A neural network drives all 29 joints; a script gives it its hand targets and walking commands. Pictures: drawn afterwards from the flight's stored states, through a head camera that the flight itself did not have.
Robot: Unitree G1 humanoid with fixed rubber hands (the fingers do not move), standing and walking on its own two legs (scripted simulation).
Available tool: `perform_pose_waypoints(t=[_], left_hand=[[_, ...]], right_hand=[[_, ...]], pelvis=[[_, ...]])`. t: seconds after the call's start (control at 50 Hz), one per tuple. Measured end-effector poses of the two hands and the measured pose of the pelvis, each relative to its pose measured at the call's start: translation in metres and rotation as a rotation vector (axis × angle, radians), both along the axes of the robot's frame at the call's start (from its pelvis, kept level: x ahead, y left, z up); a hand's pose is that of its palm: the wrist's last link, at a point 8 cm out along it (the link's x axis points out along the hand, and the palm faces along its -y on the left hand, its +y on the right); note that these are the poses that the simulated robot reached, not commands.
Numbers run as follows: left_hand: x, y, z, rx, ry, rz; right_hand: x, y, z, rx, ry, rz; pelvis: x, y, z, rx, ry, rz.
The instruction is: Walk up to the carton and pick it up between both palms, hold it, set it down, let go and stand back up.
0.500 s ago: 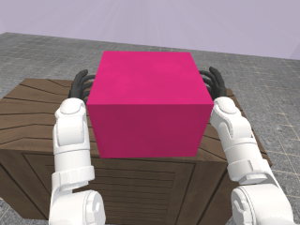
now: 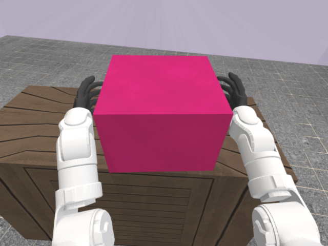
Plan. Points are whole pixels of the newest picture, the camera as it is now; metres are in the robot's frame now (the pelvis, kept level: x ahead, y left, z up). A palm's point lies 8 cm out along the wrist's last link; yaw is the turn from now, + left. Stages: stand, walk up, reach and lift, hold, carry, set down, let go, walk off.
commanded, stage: hold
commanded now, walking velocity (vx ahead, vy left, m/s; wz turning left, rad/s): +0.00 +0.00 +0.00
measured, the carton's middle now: (161, 110) +0.41 +0.01 +0.16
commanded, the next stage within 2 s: none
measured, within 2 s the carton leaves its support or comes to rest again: neither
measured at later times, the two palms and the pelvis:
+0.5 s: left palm (85, 110) +0.36 +0.18 +0.21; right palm (237, 106) +0.36 -0.17 +0.21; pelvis +0.00 +0.00 +0.00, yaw +0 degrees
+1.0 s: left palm (84, 110) +0.36 +0.18 +0.21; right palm (237, 106) +0.36 -0.17 +0.21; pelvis +0.00 +0.00 +0.00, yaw +0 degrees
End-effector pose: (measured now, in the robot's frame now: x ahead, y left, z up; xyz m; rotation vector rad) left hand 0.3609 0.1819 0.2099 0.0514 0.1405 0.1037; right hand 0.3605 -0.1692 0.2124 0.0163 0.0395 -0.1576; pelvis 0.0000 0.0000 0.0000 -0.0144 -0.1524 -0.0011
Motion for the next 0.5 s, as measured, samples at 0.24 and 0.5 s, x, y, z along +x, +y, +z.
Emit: perform_pose_waypoints(t=[0.24, 0.5], left_hand=[[0.0001, -0.0007, -0.0019, 0.004, 0.01, -0.001], [0.0011, -0.0026, -0.0014, 0.003, 0.013, 0.002]], right_hand=[[-0.0001, -0.0007, -0.0026, 0.0, 0.01, 0.0], [0.0014, -0.0026, -0.0022, -0.006, 0.013, 0.002]], pelvis=[[-0.0008, 0.001, 0.0, 0.001, 0.001, -0.002], [-0.0001, -0.0006, 0.0001, 0.001, 0.001, -0.003]])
